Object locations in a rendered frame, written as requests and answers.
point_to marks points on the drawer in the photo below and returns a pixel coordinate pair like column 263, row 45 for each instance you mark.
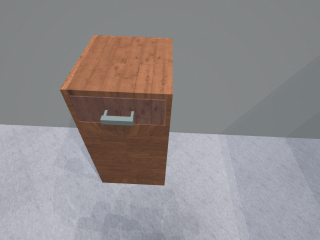
column 146, row 111

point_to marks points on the cabinet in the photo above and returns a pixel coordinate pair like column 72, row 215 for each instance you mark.
column 125, row 67

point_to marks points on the handle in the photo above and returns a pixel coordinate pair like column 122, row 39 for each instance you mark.
column 117, row 120

